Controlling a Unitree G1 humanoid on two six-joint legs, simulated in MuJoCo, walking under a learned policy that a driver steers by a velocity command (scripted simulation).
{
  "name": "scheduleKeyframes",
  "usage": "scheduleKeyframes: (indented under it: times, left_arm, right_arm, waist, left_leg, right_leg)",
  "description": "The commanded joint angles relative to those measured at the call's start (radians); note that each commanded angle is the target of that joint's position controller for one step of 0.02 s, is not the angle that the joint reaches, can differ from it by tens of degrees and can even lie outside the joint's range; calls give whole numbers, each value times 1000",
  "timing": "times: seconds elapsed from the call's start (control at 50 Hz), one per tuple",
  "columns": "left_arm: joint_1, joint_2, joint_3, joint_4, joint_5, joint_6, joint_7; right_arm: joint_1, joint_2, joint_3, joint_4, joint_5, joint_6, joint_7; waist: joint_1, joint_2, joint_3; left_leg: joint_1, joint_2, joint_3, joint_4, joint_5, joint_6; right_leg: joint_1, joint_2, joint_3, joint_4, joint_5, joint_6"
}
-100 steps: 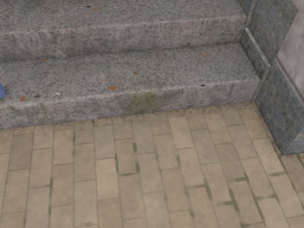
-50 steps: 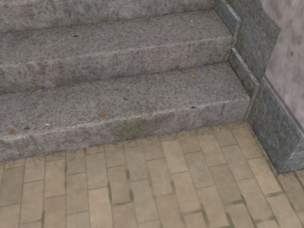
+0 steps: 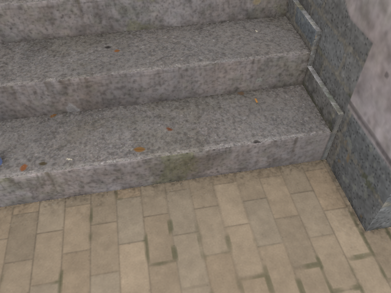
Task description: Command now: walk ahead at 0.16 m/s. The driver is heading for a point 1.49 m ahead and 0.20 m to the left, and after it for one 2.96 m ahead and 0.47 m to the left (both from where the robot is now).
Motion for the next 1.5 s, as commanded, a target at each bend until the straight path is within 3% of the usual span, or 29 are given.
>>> scheduleKeyframes:
  times: [0.02, 0.08, 0.14, 0.16, 0.18, 0.2, 0.22, 0.26, 0.34, 0.54, 0.58, 0.62, 0.64, 0.66, 0.68, 0.7, 0.72, 0.78, 0.88, 1.06, 1.12, 1.16, 1.18, 1.2, 1.22, 1.24, 1.28, 1.36, 1.5]
  left_arm:
    - [115, 156, 36, -19, -14, -11, 8]
    - [89, 207, 60, -42, -18, -36, 4]
    - [-5, 175, 53, -81, -26, -40, -11]
    - [-30, 164, 49, -99, -23, -46, -13]
    - [-43, 103, 33, -129, -20, -62, -15]
    - [-48, 80, 27, -158, -30, -82, -14]
    - [-61, 119, 35, -164, -46, -94, -21]
    - [-69, 127, 43, -155, -33, -107, -33]
    - [-118, 129, 63, -162, -17, -88, -49]
    - [-449, 123, 34, -318, -22, -83, -88]
    - [-385, 163, 53, -307, -26, -96, -92]
    - [-89, 247, 99, -217, -28, -96, -82]
    - [81, 335, 121, -186, -12, -86, -68]
    - [122, 370, 123, -167, 8, -85, -77]
    - [55, 277, 98, -183, 7, -92, -76]
    - [-49, 237, 85, -201, 2, -98, -72]
    - [-138, 212, 75, -219, 4, -103, -76]
    - [-191, 162, 54, -210, 21, -105, -75]
    - [-111, 227, 64, -170, 17, -97, -57]
    - [11, 269, 74, -123, 0, -62, -26]
    - [-19, 284, 83, -134, 1, -50, -19]
    - [-53, 270, 72, -164, 19, -41, -24]
    - [-45, 228, 50, -197, 44, -46, -25]
    - [92, 105, 14, -192, 35, -73, -48]
    - [16, 230, 40, -162, -7, -101, -60]
    - [-91, 270, 50, -196, -24, -117, -69]
    - [-170, 253, 50, -214, 10, -112, -53]
    - [-120, 187, 38, -228, 23, -65, -34]
    - [-239, 151, 12, -244, 15, -31, -30]
  right_arm:
    - [-17, -80, -15, -49, 5, -30, 5]
    - [-53, -53, -9, -83, 15, -84, 35]
    - [110, -60, -22, -29, 27, -108, 47]
    - [215, -98, -40, 5, 20, -108, 47]
    - [360, -208, -71, 24, 21, -112, 45]
    - [440, -243, -70, 30, 9, -125, 58]
    - [325, -172, -45, 4, 2, -137, 58]
    - [178, -126, -25, -51, 2, -139, 65]
    - [242, -90, -4, -44, -7, -112, 53]
    - [288, -185, -34, -59, 8, -97, 27]
    - [264, -199, -41, -71, 5, -85, 29]
    - [226, -192, -35, -96, -11, -71, 33]
    - [224, -162, -20, -132, -25, -73, 35]
    - [350, 0, 20, -132, -6, -99, 48]
    - [236, -122, -5, -145, 23, -130, 51]
    - [129, -179, -20, -184, 45, -148, 52]
    - [87, -182, -21, -192, 39, -153, 43]
    - [117, -140, -28, -190, 16, -122, 46]
    - [-34, -149, -36, -263, -16, -95, 36]
    - [-338, -159, -26, -368, 8, -128, 74]
    - [-293, -196, -36, -379, 5, -140, 88]
    - [-23, -270, -73, -305, -6, -140, 77]
    - [171, -345, -94, -270, -19, -133, 65]
    - [194, -390, -102, -253, -32, -124, 72]
    - [171, -259, -67, -277, -23, -122, 67]
    - [80, -242, -57, -298, -22, -124, 59]
    - [-39, -218, -44, -327, -28, -125, 60]
    - [-48, -219, -40, -305, -24, -141, 66]
    - [42, -225, -42, -267, -24, -100, 56]
  waist:
    - [32, -103, 148]
    - [24, -181, 197]
    - [-70, -118, 158]
    - [-102, -36, 114]
    - [-141, 226, 46]
    - [-145, 325, -12]
    - [-83, 162, 59]
    - [-30, 55, 97]
    - [-27, 77, 75]
    - [-53, 73, 142]
    - [3, 96, 77]
    - [150, 110, -118]
    - [195, -20, -268]
    - [103, -306, -413]
    - [129, -186, -312]
    - [103, -131, -160]
    - [62, -30, -103]
    - [-26, -54, -48]
    - [-17, -30, 25]
    - [76, -45, 52]
    - [27, -78, 5]
    - [-99, -67, -181]
    - [-154, 64, -339]
    - [-64, 370, -446]
    - [-126, 187, -397]
    - [-105, 129, -242]
    - [-41, -1, -108]
    - [34, 41, -88]
    - [-26, 92, -76]
  left_leg:
    - [-103, -41, 59, 39, -286, 39]
    - [-208, 18, 60, 230, -117, 59]
    - [104, -21, 100, -59, -86, 76]
    - [247, 17, 5, -110, -47, 81]
    - [414, 211, -343, -280, -163, 174]
    - [474, 390, -740, -434, -253, 291]
    - [408, 410, -708, -424, -268, 280]
    - [323, 312, -432, -427, -123, 212]
    - [307, 200, -146, -438, 259, 160]
    - [321, 255, -47, -453, 360, 178]
    - [385, 269, -29, -341, 634, 157]
    - [297, 196, 40, 17, 853, 107]
    - [51, 126, 75, 354, 527, 71]
    - [-286, -66, -4, 681, -220, 22]
    - [-410, -21, -113, 800, -241, 50]
    - [-469, 34, -85, 798, -141, 71]
    - [-409, 92, -62, 751, -38, 72]
    - [-261, 159, -54, 628, 47, 54]
    - [-376, 166, -15, 422, 220, -4]
    - [-359, 87, 24, -56, 357, 8]
    - [-286, 53, 39, -89, 224, 52]
    - [113, 12, 70, -107, 270, 106]
    - [451, 208, -154, -61, 367, 164]
    - [774, 392, -625, -176, 199, 342]
    - [730, 363, -635, -237, 31, 305]
    - [573, 337, -486, -275, 64, 261]
    - [282, 278, -316, -343, 303, 242]
    - [108, 209, -110, -393, 614, 246]
    - [68, 177, -11, -369, 461, 212]
  right_leg:
    - [-172, -127, 200, -259, -474, -130]
    - [-141, -321, 442, -359, -437, -228]
    - [-241, -192, 242, -212, -243, -137]
    - [-309, -116, 146, -42, -86, -100]
    - [-479, 11, -26, 324, -4, -37]
    - [-614, 56, 29, 593, -168, -33]
    - [-682, -19, 97, 737, -115, -61]
    - [-677, -99, 84, 719, 75, -94]
    - [-604, -129, 5, 554, 199, -55]
    - [-482, -63, -45, 29, 348, -46]
    - [-365, -23, -70, 11, 295, -85]
    - [32, 18, -83, 12, 291, -138]
    - [346, -193, 187, 7, 200, -200]
    - [600, -410, 720, -188, -67, -352]
    - [531, -382, 773, -291, -129, -304]
    - [383, -359, 602, -298, -38, -259]
    - [223, -325, 461, -317, 122, -241]
    - [-11, -231, 249, -397, 240, -221]
    - [-70, -200, 114, -448, 393, -228]
    - [174, -224, 58, -382, 417, -172]
    - [258, -250, 59, -258, 641, -143]
    - [171, -173, 6, 50, 850, -107]
    - [-69, -100, -39, 374, 532, -70]
    - [-499, 75, 10, 700, -195, -21]
    - [-593, 10, 145, 794, -201, -48]
    - [-639, -43, 106, 785, -88, -62]
    - [-540, -128, 67, 686, 60, -39]
    - [-409, -140, 50, 580, 127, 13]
    - [-295, -75, -50, 302, 251, 46]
